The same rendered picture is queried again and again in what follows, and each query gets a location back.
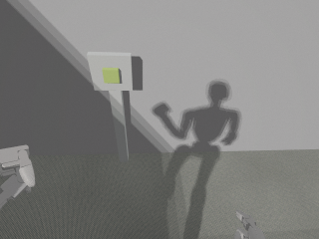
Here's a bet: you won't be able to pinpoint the button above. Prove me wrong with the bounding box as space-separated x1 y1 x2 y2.
102 68 120 84

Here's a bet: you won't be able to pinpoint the panel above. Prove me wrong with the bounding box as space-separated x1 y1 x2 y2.
87 52 133 162

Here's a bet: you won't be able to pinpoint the left robot hand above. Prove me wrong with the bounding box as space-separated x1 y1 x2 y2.
0 144 36 210

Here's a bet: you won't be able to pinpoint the right robot hand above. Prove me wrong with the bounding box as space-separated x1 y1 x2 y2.
234 209 266 239

